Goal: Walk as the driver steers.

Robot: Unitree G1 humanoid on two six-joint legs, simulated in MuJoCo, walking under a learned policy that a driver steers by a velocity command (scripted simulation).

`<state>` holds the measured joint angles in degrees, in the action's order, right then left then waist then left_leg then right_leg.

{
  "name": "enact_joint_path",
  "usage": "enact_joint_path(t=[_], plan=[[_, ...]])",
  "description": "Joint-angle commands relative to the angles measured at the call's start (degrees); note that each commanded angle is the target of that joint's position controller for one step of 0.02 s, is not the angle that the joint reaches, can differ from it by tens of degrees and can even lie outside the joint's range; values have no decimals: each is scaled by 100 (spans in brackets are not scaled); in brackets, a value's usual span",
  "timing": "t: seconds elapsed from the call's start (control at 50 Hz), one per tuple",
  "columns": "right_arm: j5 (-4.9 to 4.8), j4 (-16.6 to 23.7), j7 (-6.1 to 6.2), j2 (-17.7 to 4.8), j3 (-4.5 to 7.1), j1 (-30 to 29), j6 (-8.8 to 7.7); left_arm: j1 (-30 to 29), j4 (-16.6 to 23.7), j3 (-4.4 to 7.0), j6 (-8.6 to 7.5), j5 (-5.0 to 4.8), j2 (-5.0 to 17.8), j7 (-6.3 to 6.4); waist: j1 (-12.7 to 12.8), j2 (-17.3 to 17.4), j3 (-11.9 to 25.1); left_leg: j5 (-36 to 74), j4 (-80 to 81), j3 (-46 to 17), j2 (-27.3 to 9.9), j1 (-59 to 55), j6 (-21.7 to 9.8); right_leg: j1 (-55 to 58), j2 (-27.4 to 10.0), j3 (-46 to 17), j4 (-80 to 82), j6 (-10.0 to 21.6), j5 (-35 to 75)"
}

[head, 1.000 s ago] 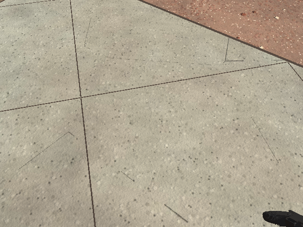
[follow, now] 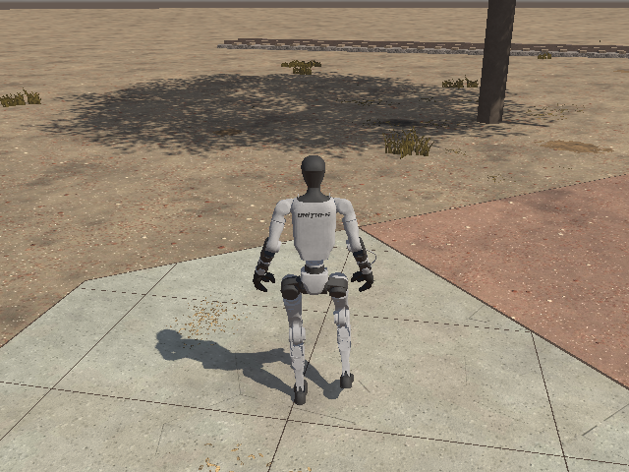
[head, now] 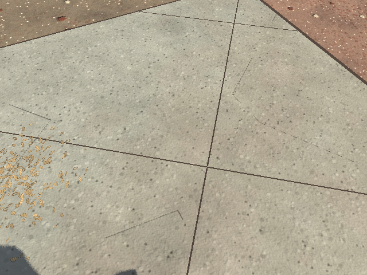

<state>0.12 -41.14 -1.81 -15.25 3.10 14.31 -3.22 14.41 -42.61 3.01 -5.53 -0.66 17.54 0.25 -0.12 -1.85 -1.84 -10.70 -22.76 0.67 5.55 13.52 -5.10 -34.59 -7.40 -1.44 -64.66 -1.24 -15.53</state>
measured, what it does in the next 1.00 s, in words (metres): walks ahead, turning right: right foot, then left foot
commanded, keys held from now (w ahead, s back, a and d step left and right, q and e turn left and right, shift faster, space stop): w+e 0.34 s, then e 0.44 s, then w+e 0.04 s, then e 0.18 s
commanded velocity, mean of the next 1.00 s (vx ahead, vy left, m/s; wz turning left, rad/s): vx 0.29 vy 0.00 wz -0.44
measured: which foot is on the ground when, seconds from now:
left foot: down 0.00-0.34, up 0.36-0.76, down 0.78-1.00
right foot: up 0.00-0.32, down 0.34-0.78, up 0.80-1.00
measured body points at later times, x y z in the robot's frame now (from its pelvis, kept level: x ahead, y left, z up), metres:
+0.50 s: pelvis +0.29 -0.07 -0.01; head +0.33 -0.08 +0.44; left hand +0.49 +0.17 -0.10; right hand +0.36 -0.36 -0.11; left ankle +0.26 +0.09 -0.65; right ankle +0.33 -0.15 -0.74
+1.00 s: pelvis +0.44 -0.06 +0.00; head +0.48 -0.06 +0.45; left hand +0.72 +0.11 -0.10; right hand +0.41 -0.36 -0.09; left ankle +0.54 +0.02 -0.74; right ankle +0.37 -0.17 -0.67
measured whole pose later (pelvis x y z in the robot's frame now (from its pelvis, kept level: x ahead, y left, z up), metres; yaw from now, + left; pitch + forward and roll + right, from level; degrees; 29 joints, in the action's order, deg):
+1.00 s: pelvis +0.44 -0.06 +0.00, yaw -33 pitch +2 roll +0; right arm 1.1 -40.2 2.2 -14.8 2.5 9.1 -0.3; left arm 11.8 -36.1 4.4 3.2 -0.9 19.1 1.5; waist -1.1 -2.2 -2.4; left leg -8.6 -24.8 2.2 -0.8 18.1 -1.0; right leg -30.6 -0.3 -2.4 -60.2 -4.3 -23.8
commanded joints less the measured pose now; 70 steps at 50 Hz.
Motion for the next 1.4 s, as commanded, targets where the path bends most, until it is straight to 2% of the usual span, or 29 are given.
enact_joint_path(t=[0.02,0.1,0.22,0.28,0.32,0.34,0.36,0.38,0.4,0.44,0.48,0.6,0.68,0.74,0.76,0.78,0.8,0.82,0.86,0.92,1.08,1.16,1.18,1.2,1.22,1.24,1.26,1.32,1.4], plan=[[31,227,41,-780,193,-204,-235,222,235,104,96,29,400,15,110,434,159,1641,1377,-1023,-1666,-169,-1056,-402,-255,-180,457,-93,782],[38,23,99,-810,163,-69,-268,-446,352,25,43,-23,229,-85,-169,406,-118,1519,1575,-176,-1372,-184,-661,-184,4,-18,2075,41,2393],[-35,-354,149,-985,219,433,-128,-1265,767,-29,8,-68,165,-325,-491,269,-372,1954,1345,99,-1880,-1663,-513,-710,310,32,3144,357,2178],[-51,-342,232,-1146,267,345,18,-1076,902,40,43,-24,313,-410,-246,514,4,4410,413,315,-1938,-2200,-319,-243,703,464,3166,617,1152],[-38,-276,325,-1229,268,237,125,61,723,269,91,-16,740,-358,418,629,770,5819,-1351,578,-1740,-1921,-92,1410,1146,707,3303,923,923],[25,-165,376,-1117,196,266,98,966,589,422,135,-22,1131,-278,844,260,1379,4519,-2954,654,-1560,-682,122,3207,598,-229,3366,1264,1270],[170,86,262,-349,-60,953,-53,1094,615,532,112,-17,1719,-248,317,-1236,2094,-639,-5350,403,-244,1972,597,5460,-982,-3405,3622,2487,1035],[80,43,156,-797,-4,532,-256,1177,719,392,129,-9,1161,-210,655,-812,2667,-2200,-6092,-687,-45,2639,626,5914,-1244,-4507,4300,2635,1539],[-131,258,90,-1035,59,23,-368,829,777,314,141,64,977,-173,678,-485,1905,-1865,-6046,-864,-414,2981,555,5395,-1066,-3433,4270,2287,2430],[-5,365,152,-938,35,-343,-377,181,916,277,188,3,799,-141,288,496,885,-1485,-5128,-642,-804,2753,614,3744,-606,-2181,4281,1959,3858],[57,372,202,-921,63,-180,-203,-139,1006,234,230,76,713,-91,-51,264,621,-1315,-4594,-580,-902,2134,761,2665,-338,-1783,4553,1905,4262],[65,289,308,-622,-42,-254,31,-267,875,332,456,-22,983,103,-97,-268,964,195,-2438,-347,-494,1226,1147,1715,252,-1070,4336,1470,4191],[0,454,255,-696,-1,-834,49,-158,823,322,634,-31,923,171,96,-477,942,461,-1521,-543,-316,1082,1082,1921,246,-1629,4033,1220,2864],[10,441,225,-836,115,-654,-40,-391,911,298,671,-37,822,192,-124,-654,798,613,-509,-658,-337,685,855,2142,304,-2194,3575,993,2012],[51,410,240,-921,160,-487,-92,-421,948,263,663,-31,695,190,-213,-592,793,1305,1,-701,-579,191,677,2007,533,-2158,3222,783,1561],[150,457,297,-1277,233,-308,-98,-202,1011,156,639,64,342,176,-105,212,1154,2533,30,-1632,-1750,-709,240,1505,963,-1635,2119,478,52],[275,432,324,-1454,271,-264,18,676,1006,109,623,69,201,159,345,1594,1392,3058,80,-3201,-2885,-1622,-788,313,1675,-955,1064,181,-2716],[128,395,316,-1313,296,-153,79,808,942,201,599,24,682,127,227,1709,1413,1102,386,-3986,-3127,-1583,-1150,-277,1173,-761,109,5,-2335],[106,534,351,-808,159,-511,139,60,887,348,731,-48,1013,178,-12,871,687,-221,508,-2622,-2352,-838,-696,-468,837,-579,-392,-159,-1386],[115,515,426,-817,150,-729,206,-45,972,286,835,-25,671,171,18,974,382,602,692,-1390,-1858,-138,-570,-29,716,-218,-152,-312,-858],[-8,273,337,-1111,287,-615,319,-362,1153,155,796,20,392,7,-152,1135,821,1775,494,-614,-2138,-377,-842,1143,605,170,1913,-187,-565],[-187,91,275,-998,220,-624,343,5,964,196,786,57,414,-52,118,982,745,1113,-126,-434,-1951,-48,-389,2413,863,348,3989,236,602],[-116,-29,242,-748,133,-359,314,53,996,228,785,92,584,-22,86,544,806,413,-574,-165,-1680,416,68,3079,472,-203,4367,420,1262],[213,101,167,-304,-27,-189,265,-8,1155,295,808,153,1092,71,-208,-1130,971,-1683,-1925,472,-1023,1390,700,3706,-975,-1875,4343,929,3036],[125,214,246,-592,68,-642,284,-58,1157,226,730,290,894,36,157,-1248,844,-2556,-2616,-5,-817,1653,867,2855,-1419,-2261,4571,1786,2712],[15,122,277,-836,142,-635,328,-233,1100,137,626,321,608,3,112,-838,678,-2378,-3051,-227,-948,1533,908,2619,-1126,-1873,4670,1768,2271],[-27,-23,281,-778,155,-449,377,-463,995,68,538,293,377,-13,-28,-765,600,-2061,-3063,-320,-1002,1457,930,2546,-804,-1428,4657,1493,2012],[-20,-343,310,-695,170,-99,479,-799,809,14,426,257,242,6,-179,-657,516,-1369,-2979,-382,-981,924,1077,2310,-475,-685,4556,1226,2740],[-122,-163,303,-717,152,-410,485,-697,639,160,537,194,554,117,74,-617,487,-1492,-2543,-172,-864,1018,1080,2760,-673,-623,4335,1434,2967]])
Velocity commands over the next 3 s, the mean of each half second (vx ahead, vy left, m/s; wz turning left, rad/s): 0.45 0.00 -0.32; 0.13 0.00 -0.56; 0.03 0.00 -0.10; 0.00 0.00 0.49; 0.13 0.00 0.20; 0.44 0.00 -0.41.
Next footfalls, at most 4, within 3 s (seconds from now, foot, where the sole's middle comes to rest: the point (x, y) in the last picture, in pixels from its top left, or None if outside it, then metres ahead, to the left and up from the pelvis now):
0.34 right None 0.37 -0.15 -0.78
0.78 left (189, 246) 0.58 0.00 -0.78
1.18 right None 0.42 -0.21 -0.78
1.62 left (190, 263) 0.51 0.00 -0.78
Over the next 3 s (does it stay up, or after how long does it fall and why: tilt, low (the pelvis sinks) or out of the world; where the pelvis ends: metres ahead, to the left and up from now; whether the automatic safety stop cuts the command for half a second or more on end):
stays up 0.70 -0.17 -0.03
